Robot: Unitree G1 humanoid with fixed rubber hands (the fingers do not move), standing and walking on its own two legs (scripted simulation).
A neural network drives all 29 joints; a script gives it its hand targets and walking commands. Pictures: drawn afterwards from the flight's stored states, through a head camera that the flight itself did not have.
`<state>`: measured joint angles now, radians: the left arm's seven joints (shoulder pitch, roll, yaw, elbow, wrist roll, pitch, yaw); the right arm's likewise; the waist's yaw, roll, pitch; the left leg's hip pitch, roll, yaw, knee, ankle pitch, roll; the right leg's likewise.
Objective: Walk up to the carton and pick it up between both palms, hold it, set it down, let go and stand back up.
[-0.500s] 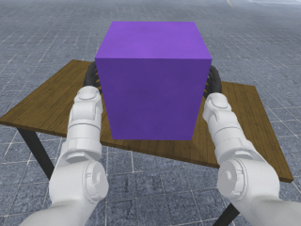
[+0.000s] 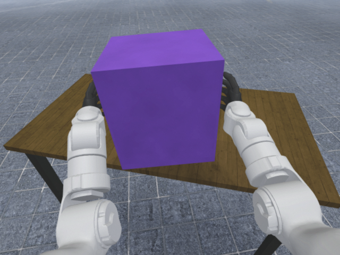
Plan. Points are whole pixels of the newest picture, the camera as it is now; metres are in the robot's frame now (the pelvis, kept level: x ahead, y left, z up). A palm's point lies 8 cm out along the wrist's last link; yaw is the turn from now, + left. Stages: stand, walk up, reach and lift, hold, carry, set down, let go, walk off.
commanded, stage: reach and lift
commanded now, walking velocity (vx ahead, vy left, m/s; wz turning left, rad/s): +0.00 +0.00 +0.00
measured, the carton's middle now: (162, 98) +0.45 -0.02 +0.18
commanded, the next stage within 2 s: hold in 1.16 s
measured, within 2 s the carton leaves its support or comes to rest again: neither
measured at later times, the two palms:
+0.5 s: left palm (85, 104) +0.37 +0.14 +0.24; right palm (241, 91) +0.35 -0.18 +0.25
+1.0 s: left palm (83, 94) +0.38 +0.15 +0.26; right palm (237, 81) +0.37 -0.18 +0.26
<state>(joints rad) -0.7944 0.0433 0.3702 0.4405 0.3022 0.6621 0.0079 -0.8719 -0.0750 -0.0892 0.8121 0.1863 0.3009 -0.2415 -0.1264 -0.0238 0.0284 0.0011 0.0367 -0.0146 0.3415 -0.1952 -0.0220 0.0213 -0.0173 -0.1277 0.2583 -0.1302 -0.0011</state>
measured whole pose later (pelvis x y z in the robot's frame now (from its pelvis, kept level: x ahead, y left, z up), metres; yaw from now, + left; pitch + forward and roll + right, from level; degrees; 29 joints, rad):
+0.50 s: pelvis -0.02 +0.00 +0.00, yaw -1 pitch -8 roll -1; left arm -0.87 0.04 0.40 0.47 0.32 0.71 0.02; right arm -0.98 -0.10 -0.13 0.86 0.16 0.39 -0.23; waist -0.11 -0.03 -0.04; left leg -0.04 0.04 -0.01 0.34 -0.16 -0.02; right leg -0.03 -0.01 -0.09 0.27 -0.10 -0.01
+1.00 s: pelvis +0.00 +0.00 +0.00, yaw +0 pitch -6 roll -1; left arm -0.89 0.05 0.39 0.43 0.28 0.75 0.04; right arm -1.00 -0.13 -0.06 0.82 0.26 0.43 -0.26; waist -0.10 0.00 -0.07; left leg -0.05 0.04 -0.03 0.35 -0.19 -0.03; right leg -0.03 0.00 -0.10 0.26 -0.12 -0.01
